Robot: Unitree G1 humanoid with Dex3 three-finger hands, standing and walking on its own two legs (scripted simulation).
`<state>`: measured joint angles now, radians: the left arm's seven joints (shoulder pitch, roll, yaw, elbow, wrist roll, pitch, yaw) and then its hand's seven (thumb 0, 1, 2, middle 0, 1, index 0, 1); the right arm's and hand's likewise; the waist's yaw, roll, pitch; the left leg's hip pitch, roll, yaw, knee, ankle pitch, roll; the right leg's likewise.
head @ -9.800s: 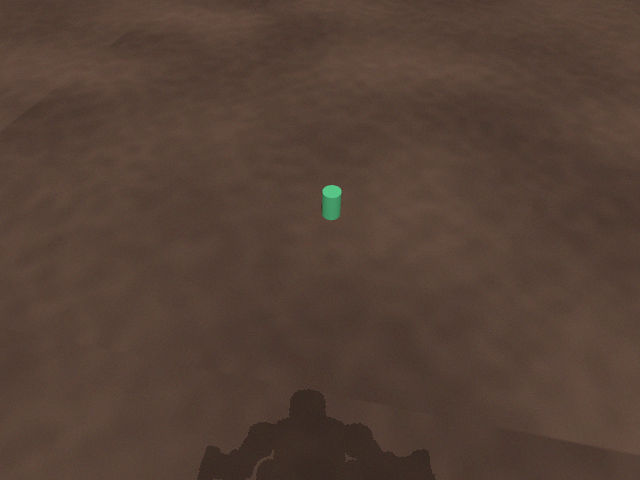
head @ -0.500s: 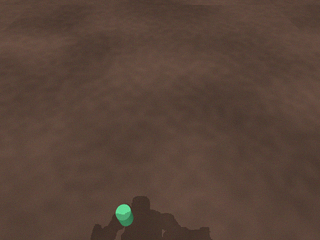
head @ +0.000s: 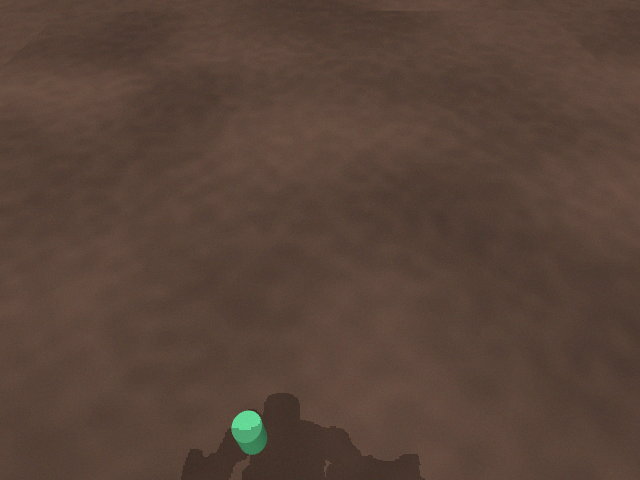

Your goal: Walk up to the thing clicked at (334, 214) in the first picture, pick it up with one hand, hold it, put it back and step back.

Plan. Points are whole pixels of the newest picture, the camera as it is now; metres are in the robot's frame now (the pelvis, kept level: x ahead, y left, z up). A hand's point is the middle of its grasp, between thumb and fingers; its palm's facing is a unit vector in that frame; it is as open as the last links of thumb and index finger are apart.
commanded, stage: stand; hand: left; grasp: from the side
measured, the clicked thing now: (250, 433) +0.36 +0.22 -0.71
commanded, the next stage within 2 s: go down in 0.06 s
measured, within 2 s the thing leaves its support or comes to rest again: neither
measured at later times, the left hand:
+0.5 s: hand out of the picture +0.16 +0.27 -0.17, palm faces +0.05 -0.94 -0.34, open 12.9 cm
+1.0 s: hand out of the picture +0.14 +0.29 -0.21, palm faces +0.09 -0.94 -0.32, open 16.9 cm
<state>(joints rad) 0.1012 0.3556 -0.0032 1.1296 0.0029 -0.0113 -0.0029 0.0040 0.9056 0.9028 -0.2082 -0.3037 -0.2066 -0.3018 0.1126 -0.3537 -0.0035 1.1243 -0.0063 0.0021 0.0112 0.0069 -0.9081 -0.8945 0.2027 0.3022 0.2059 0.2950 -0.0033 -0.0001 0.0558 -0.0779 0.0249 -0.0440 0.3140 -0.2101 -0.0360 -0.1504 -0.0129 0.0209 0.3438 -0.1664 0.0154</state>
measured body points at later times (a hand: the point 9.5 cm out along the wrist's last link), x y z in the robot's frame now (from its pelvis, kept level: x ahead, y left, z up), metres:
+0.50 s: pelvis -0.02 +0.01 -0.03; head +0.04 +0.01 +0.41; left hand +0.15 +0.32 -0.15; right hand +0.09 -0.26 -0.15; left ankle -0.02 +0.14 -0.75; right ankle +0.01 -0.13 -0.75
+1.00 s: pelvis -0.01 +0.02 -0.09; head +0.09 +0.04 +0.35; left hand +0.13 +0.34 -0.19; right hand +0.17 -0.23 -0.17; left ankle -0.02 +0.15 -0.75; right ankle +0.01 -0.13 -0.75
